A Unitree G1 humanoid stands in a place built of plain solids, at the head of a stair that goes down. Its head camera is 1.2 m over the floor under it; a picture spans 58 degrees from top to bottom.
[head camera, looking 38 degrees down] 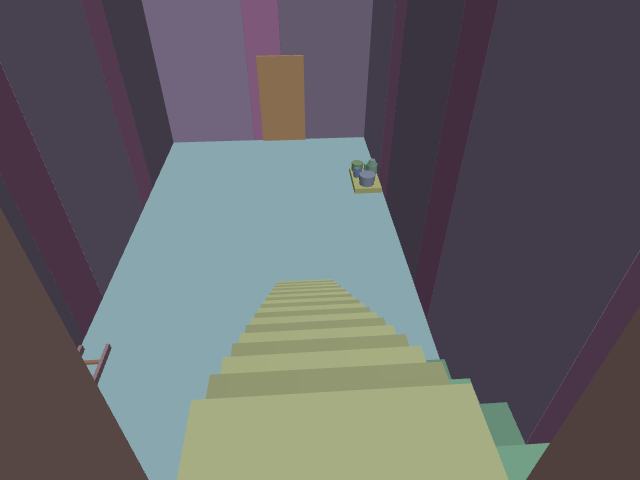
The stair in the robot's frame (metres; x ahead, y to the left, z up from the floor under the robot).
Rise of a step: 0.18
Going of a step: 0.21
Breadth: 0.87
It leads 4 degrees to the left of straight ahead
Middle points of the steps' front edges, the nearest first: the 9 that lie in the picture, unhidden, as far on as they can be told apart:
0.77 -0.04 0.00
0.98 -0.03 -0.17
1.19 -0.01 -0.35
1.41 0.00 -0.53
1.62 0.01 -0.70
1.83 0.03 -0.88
2.05 0.04 -1.06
2.26 0.06 -1.24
2.47 0.07 -1.42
